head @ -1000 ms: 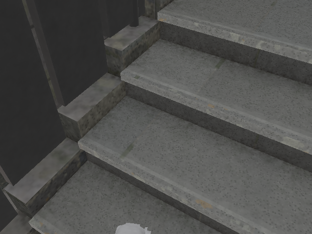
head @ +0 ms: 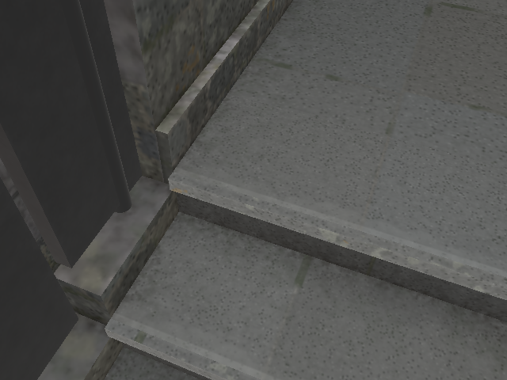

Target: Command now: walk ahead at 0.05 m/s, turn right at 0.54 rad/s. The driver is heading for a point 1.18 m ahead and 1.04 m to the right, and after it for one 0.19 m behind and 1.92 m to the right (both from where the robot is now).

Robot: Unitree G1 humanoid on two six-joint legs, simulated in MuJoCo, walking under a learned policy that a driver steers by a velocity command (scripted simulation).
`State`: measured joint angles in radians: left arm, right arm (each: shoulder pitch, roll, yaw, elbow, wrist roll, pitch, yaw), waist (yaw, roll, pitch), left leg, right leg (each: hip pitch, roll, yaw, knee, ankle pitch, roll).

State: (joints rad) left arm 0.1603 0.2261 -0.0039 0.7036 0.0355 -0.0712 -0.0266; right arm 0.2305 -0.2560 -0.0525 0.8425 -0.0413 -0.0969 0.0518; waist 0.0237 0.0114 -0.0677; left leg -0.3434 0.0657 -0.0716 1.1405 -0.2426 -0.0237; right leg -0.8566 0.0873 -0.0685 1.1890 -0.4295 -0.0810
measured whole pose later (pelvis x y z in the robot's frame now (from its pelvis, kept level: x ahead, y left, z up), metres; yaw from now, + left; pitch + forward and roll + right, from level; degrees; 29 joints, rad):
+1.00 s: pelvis +0.15 -0.01 +0.09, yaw -36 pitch +2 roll +2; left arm 0.22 0.23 0.05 0.65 0.01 -0.08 -0.04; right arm 0.10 -0.25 -0.07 0.65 -0.05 -0.06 -0.02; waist -0.01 -0.01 0.00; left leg -0.24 0.14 0.23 0.62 -0.38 -0.05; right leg -0.38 -0.02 -0.04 0.67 -0.29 -0.04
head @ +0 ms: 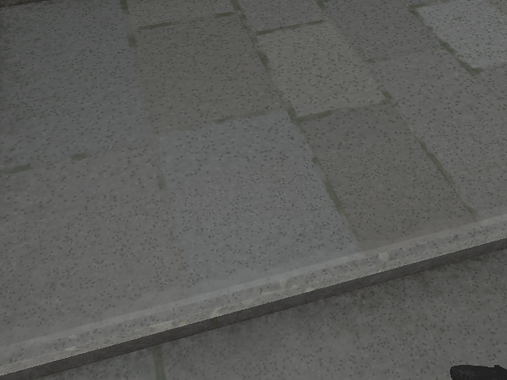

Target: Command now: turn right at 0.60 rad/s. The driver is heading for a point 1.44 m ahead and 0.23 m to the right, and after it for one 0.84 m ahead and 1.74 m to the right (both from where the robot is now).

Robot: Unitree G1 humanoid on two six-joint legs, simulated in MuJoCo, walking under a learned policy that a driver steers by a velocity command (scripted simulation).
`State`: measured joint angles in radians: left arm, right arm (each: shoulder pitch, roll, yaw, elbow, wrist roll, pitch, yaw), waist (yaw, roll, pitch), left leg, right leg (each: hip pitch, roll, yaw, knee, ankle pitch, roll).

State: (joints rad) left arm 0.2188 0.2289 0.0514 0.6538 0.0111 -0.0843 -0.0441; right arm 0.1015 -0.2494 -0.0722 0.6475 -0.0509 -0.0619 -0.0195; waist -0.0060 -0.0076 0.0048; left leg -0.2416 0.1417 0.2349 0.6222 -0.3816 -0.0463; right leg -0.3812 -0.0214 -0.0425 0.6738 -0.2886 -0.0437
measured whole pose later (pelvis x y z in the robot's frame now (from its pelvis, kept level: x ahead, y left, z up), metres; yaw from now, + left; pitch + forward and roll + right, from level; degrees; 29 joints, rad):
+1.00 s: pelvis +0.05 +0.05 +0.01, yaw -26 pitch +5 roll +0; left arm 0.22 0.22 0.05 0.70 0.02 -0.08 0.00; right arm 0.26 -0.14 0.01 0.73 -0.03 -0.08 0.02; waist -0.03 0.00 -0.10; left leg -0.19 0.04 0.09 0.46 -0.36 0.03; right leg -0.47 -0.01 -0.01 0.90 -0.45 -0.06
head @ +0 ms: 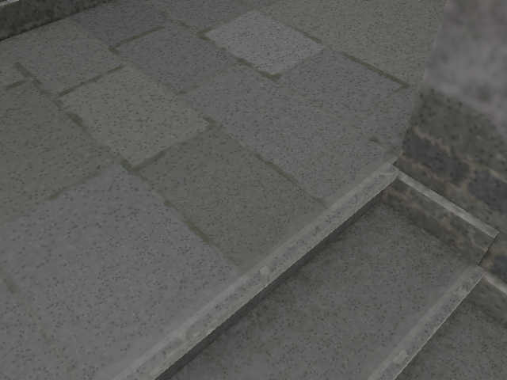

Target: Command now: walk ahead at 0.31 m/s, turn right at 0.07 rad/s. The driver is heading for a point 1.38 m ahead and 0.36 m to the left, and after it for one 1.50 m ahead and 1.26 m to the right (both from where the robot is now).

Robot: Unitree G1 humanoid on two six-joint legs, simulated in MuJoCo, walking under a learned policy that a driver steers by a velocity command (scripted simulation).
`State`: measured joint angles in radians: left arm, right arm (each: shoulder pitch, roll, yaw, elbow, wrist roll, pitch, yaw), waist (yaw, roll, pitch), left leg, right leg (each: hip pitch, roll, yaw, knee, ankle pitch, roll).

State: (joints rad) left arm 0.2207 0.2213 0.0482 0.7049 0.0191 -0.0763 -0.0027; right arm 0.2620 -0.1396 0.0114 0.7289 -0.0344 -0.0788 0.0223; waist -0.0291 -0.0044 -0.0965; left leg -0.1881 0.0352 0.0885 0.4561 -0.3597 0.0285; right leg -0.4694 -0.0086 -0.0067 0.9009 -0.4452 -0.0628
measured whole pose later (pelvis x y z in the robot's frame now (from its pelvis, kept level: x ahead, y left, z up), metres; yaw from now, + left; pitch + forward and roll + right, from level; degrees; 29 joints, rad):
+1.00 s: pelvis +0.46 -0.05 +0.15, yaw +8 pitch +6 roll -1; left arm -0.10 0.14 -0.03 0.62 0.06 -0.04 -0.06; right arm 0.57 -0.09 0.02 1.02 -0.05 -0.13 0.05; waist -0.10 0.00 -0.10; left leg -0.13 -0.05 0.02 0.45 -0.42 0.07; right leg -1.02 -0.05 0.00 1.20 -0.10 -0.10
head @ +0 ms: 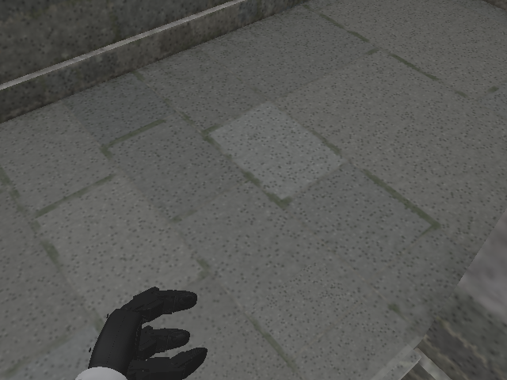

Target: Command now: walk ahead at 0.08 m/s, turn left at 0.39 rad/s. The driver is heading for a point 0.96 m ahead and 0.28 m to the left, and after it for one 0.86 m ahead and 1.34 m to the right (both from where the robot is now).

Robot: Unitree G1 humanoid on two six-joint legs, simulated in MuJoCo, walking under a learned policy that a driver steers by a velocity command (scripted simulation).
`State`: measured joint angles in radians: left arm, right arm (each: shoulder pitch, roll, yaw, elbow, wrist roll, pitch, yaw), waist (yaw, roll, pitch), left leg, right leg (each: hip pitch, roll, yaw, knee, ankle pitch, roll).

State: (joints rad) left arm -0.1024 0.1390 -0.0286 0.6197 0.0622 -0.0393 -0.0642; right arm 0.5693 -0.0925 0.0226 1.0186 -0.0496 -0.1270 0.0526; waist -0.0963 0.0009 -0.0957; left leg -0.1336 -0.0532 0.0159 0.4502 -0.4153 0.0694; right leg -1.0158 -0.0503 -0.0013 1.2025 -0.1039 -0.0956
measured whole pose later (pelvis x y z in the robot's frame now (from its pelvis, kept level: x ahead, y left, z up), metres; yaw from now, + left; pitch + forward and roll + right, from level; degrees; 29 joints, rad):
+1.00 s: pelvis +0.43 +0.15 +0.15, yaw +32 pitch +6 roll -1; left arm -0.03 0.19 -0.02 0.65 0.06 -0.08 -0.03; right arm 0.51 -0.17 0.02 0.98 -0.03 -0.13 0.06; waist -0.13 0.00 -0.11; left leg -0.25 -0.09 -0.17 0.56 -0.40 0.07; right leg -0.87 -0.08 0.01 1.09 -0.16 0.06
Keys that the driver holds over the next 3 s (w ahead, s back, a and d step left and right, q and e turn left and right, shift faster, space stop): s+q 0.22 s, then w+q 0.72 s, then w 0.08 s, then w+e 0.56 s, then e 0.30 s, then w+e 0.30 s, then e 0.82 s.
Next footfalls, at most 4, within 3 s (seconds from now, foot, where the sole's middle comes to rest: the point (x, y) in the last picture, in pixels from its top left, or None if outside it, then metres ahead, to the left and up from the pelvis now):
0.10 right None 0.17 -0.16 -0.77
0.60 left None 0.34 0.22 -0.61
1.12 right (178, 293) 0.70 0.15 -0.61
1.62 left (61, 250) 0.86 0.46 -0.61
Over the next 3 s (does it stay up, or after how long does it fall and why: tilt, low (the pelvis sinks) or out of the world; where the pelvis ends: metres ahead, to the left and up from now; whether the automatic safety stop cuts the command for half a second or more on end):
stays up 0.96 0.23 0.16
